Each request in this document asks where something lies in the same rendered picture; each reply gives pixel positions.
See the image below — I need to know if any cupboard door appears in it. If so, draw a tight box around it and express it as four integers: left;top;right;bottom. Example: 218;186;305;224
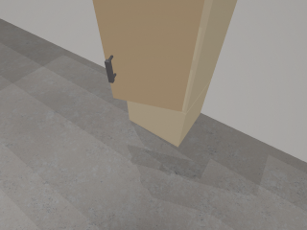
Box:
92;0;205;112

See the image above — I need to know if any handle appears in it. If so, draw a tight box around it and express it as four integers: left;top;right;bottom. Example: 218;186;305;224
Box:
105;55;117;83

